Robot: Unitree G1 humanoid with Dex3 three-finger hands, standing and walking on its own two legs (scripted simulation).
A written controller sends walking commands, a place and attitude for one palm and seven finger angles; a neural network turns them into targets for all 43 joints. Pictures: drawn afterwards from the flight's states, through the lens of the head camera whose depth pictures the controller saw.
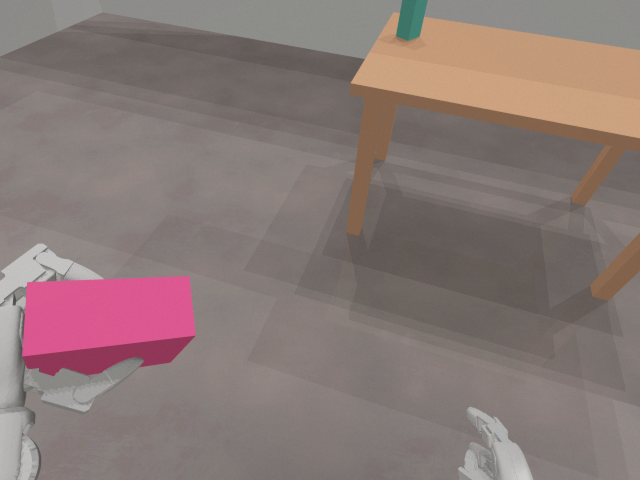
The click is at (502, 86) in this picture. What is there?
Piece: table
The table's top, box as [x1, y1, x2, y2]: [349, 12, 639, 151]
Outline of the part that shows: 350,83 349,94 639,151 639,50 424,17 420,35 416,38 407,41 395,35 399,13 393,12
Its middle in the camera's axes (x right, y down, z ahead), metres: +0.77 -0.59 +1.38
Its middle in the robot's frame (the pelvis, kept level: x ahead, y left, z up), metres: +1.46 -0.69 -0.09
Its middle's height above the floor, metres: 0.69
